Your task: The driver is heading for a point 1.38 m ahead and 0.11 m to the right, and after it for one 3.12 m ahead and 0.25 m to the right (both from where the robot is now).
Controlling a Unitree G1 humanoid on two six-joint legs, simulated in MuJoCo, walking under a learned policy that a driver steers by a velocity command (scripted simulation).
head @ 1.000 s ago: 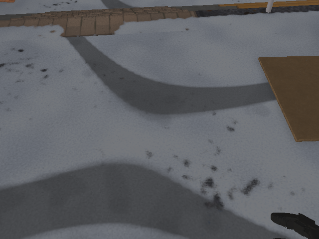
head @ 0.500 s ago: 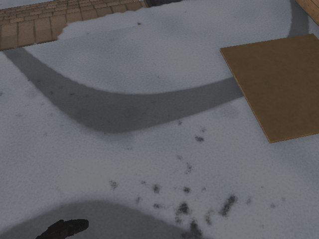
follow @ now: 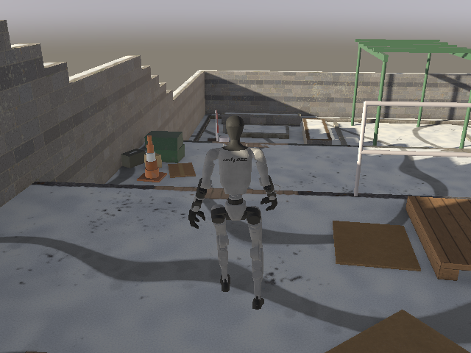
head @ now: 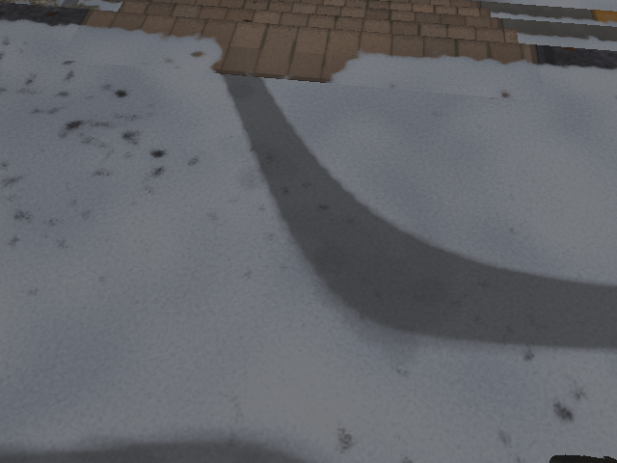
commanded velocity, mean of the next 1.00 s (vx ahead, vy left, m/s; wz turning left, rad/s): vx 0.50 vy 0.00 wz -0.04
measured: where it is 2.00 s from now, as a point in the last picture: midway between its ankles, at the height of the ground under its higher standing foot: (389, 226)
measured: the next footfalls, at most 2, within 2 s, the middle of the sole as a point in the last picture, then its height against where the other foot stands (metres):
right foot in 0.46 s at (373, 456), level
left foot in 0.96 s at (281, 336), level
